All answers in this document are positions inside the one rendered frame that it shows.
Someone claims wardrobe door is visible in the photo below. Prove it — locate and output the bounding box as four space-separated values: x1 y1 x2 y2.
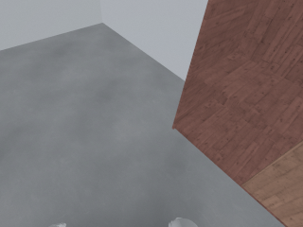
242 139 303 227

